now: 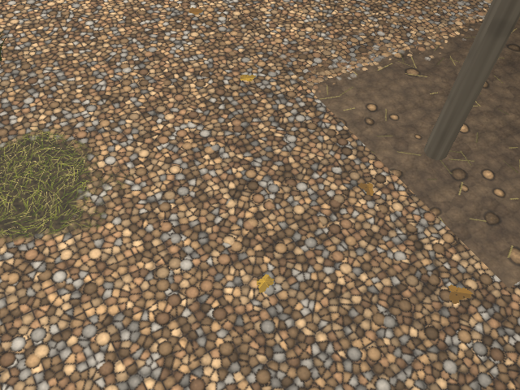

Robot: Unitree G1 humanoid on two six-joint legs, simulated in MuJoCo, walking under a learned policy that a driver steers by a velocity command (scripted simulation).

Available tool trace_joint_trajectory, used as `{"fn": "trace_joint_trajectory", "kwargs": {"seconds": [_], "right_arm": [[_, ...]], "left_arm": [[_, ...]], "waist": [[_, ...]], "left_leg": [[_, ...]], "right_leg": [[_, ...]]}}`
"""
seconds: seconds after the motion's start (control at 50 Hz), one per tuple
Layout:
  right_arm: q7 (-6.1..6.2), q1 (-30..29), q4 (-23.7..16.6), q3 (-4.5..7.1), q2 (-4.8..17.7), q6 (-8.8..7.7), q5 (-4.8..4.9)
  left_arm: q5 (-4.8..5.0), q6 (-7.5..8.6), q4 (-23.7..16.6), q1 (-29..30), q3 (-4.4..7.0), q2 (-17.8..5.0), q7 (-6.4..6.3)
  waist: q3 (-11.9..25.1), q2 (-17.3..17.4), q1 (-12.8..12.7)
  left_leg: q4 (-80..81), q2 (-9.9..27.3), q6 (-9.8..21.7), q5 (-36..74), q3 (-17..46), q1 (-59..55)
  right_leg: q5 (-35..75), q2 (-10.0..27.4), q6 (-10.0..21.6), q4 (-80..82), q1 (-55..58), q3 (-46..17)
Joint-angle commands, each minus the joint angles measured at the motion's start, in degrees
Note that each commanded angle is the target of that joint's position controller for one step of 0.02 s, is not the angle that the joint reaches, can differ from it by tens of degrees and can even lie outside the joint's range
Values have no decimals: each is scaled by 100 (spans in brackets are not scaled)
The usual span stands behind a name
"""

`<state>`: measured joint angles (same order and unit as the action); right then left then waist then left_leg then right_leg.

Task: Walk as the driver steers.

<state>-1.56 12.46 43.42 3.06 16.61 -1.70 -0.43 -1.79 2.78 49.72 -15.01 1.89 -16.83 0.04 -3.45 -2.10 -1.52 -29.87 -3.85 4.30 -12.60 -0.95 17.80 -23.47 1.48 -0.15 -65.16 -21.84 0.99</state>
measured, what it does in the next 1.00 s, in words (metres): walks ahead, turning left: right foot, then left foot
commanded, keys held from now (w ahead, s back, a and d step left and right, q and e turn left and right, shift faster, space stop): q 0.48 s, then no key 0.52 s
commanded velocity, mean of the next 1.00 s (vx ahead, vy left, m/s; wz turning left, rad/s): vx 0.05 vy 0.00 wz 0.39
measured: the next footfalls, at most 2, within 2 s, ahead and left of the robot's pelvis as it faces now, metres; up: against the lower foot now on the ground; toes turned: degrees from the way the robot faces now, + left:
right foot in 0.52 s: +0.27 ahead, -0.06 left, +0.00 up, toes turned +26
left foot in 0.88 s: +0.14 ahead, +0.11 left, +0.00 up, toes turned +19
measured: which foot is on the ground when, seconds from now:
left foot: down 0.00-0.52, up 0.54-0.86, down 0.88-1.00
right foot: up 0.00-0.50, down 0.52-1.00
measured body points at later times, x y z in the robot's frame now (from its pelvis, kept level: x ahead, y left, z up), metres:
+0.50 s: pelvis +0.14 +0.00 +0.00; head +0.17 +0.01 +0.44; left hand +0.25 +0.31 -0.10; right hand +0.25 -0.28 -0.12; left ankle +0.03 +0.06 -0.73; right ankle +0.23 -0.08 -0.73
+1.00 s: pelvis +0.16 +0.01 +0.01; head +0.16 +0.02 +0.46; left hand +0.11 +0.27 -0.13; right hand +0.35 -0.18 -0.12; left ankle +0.10 +0.09 -0.73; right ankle +0.24 -0.08 -0.73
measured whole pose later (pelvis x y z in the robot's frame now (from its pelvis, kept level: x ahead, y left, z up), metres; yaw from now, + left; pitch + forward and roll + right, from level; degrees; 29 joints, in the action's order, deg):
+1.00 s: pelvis +0.16 +0.01 +0.01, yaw +24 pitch -2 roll +0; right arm 0.9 11.6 51.1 -1.1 13.9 1.4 -1.1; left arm -0.7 -1.3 50.5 -14.6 -0.4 -15.1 -0.4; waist -1.9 -1.5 -2.1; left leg -23.7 -3.3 1.9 -14.6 4.4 7.3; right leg -9.0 -1.6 0.8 -23.0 -12.4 -1.5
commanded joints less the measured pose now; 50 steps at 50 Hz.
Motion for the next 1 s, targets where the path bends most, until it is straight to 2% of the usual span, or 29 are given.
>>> {"fn": "trace_joint_trajectory", "kwargs": {"seconds": [0.02, 0.04, 0.08, 0.16, 0.28, 0.38, 0.44, 0.48, 0.5, 0.52, 0.54, 0.56, 0.58, 0.6, 0.62, 0.64, 0.66, 0.74, 0.78, 0.82, 0.84, 0.86, 0.88, 0.9, 0.92, 0.94, 0.96, 1.0], "right_arm": [[65, 368, -249, 190, 778, -28, 69], [68, 475, -217, 204, 838, -44, 76], [103, 598, -183, 246, 938, -30, 84], [210, 858, -137, 241, 897, 82, 77], [340, 1171, -100, 266, 919, 218, 33], [379, 1223, -103, 298, 981, 305, -26], [359, 1004, -169, 323, 1064, 345, -54], [318, 559, -277, 326, 1125, 325, -10], [296, 280, -335, 303, 1102, 280, 60], [279, 461, -436, 215, 825, 219, 131], [323, 1261, -418, 187, 568, 271, 111], [382, 1363, -149, 253, 977, 374, -149], [361, 1089, -64, 268, 954, 422, -169], [310, 880, -61, 249, 881, 465, -129], [248, 724, -93, 229, 820, 511, -78], [193, 724, -66, 192, 751, 540, -37], [161, 699, -41, 162, 707, 555, -9], [161, 392, 36, 15, 502, 605, -13], [184, 227, 92, -40, 483, 614, 3], [210, 292, 229, -76, 455, 580, 7], [227, 414, 336, -104, 397, 539, -14], [255, 327, 356, -118, 454, 478, -50], [297, 213, 319, -115, 670, 399, -143], [307, -145, 278, -89, 991, 344, -141], [252, -353, 315, -193, 665, 285, -98], [234, -488, 350, -258, 506, 236, -89], [248, -420, 445, -265, 500, 212, -86], [301, -179, 646, -274, 541, 174, -39]], "left_arm": [[-57, -102, -306, -257, 107, -571, 1], [-53, -177, -344, -259, 107, -537, 4], [-32, -275, -409, -152, 96, -487, -1], [-13, -370, -640, 406, 97, -496, -6], [29, -411, -909, 1092, 70, -540, -35], [101, -359, -1085, 1436, 20, -625, -79], [152, -291, -1124, 1312, 3, -712, -114], [155, -238, -1063, 866, 19, -785, -182], [104, -180, -973, 423, 43, -838, -240], [68, -134, -971, 30, 118, -1147, -320], [161, -239, -1104, 315, 146, -1465, -319], [258, -318, -1002, 107, 103, -1049, -261], [242, -324, -1042, 303, 13, -710, -239], [195, -335, -1075, 595, -35, -542, -221], [132, -330, -1079, 738, -43, -548, -225], [70, -317, -1045, 766, -31, -601, -225], [52, -298, -986, 726, -28, -612, -206], [56, -252, -770, 517, -33, -651, -149], [30, -288, -682, 407, -2, -749, -104], [39, -347, -607, 371, 18, -801, -77], [68, -375, -580, 399, 8, -785, -80], [67, -375, -512, 256, -12, -727, -88], [93, -335, -526, 162, -47, -600, -71], [184, -317, -574, 85, -96, -389, -52], [154, -360, -413, 129, -105, -398, -80], [126, -368, -329, 149, -103, -385, -80], [117, -353, -216, 119, -91, -418, -71], [97, -315, -48, -8, -67, -490, -48]], "waist": [[597, 468, 0], [706, 482, -24], [750, 455, -3], [681, 566, 191], [516, 623, 405], [389, 686, 498], [392, 746, 404], [450, 821, 107], [610, 704, -182], [1187, -140, -186], [1571, -1321, 252], [1418, -510, 247], [955, -127, 277], [680, -44, 334], [556, -334, 358], [523, -633, 343], [541, -697, 335], [586, -727, 224], [566, -824, 126], [549, -786, 192], [524, -689, 298], [453, -483, 296], [513, -32, 212], [389, 881, -69], [284, 771, -55], [141, 752, -118], [50, 754, -55], [44, 791, -24]], "left_leg": [[1000, 1427, 913, 4802, 1509, -1337], [962, 1389, 914, 5164, 1460, -1402], [968, 1288, 843, 5218, 1395, -1422], [867, 1156, 579, 5087, 1578, -1601], [576, 1133, 393, 4906, 2173, -1962], [267, 1082, 419, 5151, 2662, -2066], [86, 968, 376, 5009, 2991, -1899], [-129, 697, 159, 4737, 3078, -1461], [-529, 477, -60, 4482, 2910, -1099], [-1607, 170, -303, 2615, 2316, -533], [-2783, -1031, -444, -2662, 1300, 493], [-3561, -626, -467, -2859, 1059, 616], [-3814, -515, -499, -2396, 1104, 613], [-3722, -394, -543, -2028, 1047, 566], [-3550, -320, -593, -1756, 1020, 509], [-3472, -357, -651, -1577, 925, 377], [-3257, -384, -672, -1501, 866, 274], [-1696, -208, -619, -1608, 609, -155], [-939, -109, -522, -1450, 408, -477], [-89, -61, -417, -883, 251, -876], [600, -39, -337, -337, 197, -1276], [1170, 86, -242, 108, 440, -1599], [1389, 680, -121, 119, 1156, -1902], [1523, 1385, 182, 158, 1967, -1155], [1568, 1536, 298, -123, 1907, -241], [1581, 1236, 133, -512, 1700, -69], [1590, 999, -7, -633, 1527, -115], [1546, 848, -90, -208, 1369, -361]], "right_leg": [[397, 195, -100, -133, -958, -233], [474, 121, -161, -87, -969, -206], [671, 80, -238, 100, -1112, -198], [1033, 39, -292, 510, -1556, -225], [1150, -100, -254, 1215, -1862, -385], [888, -307, -136, 1841, -1602, -489], [705, -432, -28, 2500, -932, -578], [867, -540, 91, 3463, 152, -566], [1679, -367, 210, 4217, 1079, -659], [3051, 828, 600, 4442, 2333, -1671], [5539, 2255, 1571, 4356, 2939, -3414], [5596, 2361, 1844, 4201, 2384, -3476], [5196, 1977, 1707, 4256, 1891, -2862], [4461, 1548, 1457, 4444, 1499, -2248], [3828, 1227, 1240, 4608, 1296, -1879], [3686, 974, 1158, 4673, 1131, -1582], [3632, 856, 1118, 4687, 1084, -1405], [2804, 876, 1155, 4795, 1115, -1389], [2299, 883, 1160, 4840, 1033, -1477], [2062, 838, 1080, 4747, 907, -1519], [1944, 781, 945, 4637, 694, -1473], [1760, 731, 705, 4580, 423, -1468], [1428, 612, 426, 4371, 99, -1347], [876, 10, 208, 4172, 261, -716], [875, -21, 155, 4253, 1216, -577], [1196, 16, 151, 4393, 1454, -648], [1436, 55, 160, 4434, 1478, -706], [1804, 173, 189, 4460, 1443, -765]]}}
